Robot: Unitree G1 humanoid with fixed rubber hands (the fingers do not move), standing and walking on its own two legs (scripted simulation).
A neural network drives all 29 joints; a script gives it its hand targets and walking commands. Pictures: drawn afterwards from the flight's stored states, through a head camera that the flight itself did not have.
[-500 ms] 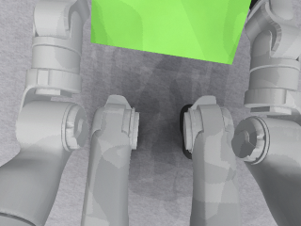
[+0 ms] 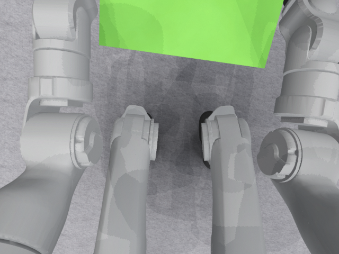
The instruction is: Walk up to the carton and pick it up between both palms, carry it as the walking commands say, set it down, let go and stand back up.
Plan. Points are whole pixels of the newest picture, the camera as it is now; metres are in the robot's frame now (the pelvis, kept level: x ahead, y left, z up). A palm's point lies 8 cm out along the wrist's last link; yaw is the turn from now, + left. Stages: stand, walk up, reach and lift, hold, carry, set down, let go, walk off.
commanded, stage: reach and lift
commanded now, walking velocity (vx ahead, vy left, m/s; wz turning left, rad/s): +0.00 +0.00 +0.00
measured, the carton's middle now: out of the picture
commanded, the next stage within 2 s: none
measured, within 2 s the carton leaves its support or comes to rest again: neither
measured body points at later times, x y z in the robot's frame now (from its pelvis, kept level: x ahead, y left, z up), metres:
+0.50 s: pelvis -0.02 +0.00 +0.05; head +0.32 +0.00 +0.34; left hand +0.55 +0.15 -0.04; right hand +0.52 -0.19 -0.05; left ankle +0.15 +0.12 -0.42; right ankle +0.15 -0.13 -0.42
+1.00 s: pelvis -0.01 +0.00 +0.11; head +0.30 +0.00 +0.43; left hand +0.54 +0.15 +0.04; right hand +0.51 -0.18 +0.03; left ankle +0.15 +0.12 -0.42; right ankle +0.15 -0.13 -0.42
